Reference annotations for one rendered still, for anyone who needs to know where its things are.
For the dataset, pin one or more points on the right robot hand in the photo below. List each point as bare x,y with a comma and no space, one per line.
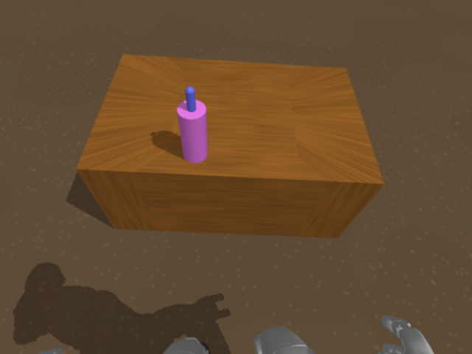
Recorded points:
411,339

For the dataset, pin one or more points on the bottle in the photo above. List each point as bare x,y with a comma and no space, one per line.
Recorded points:
192,119

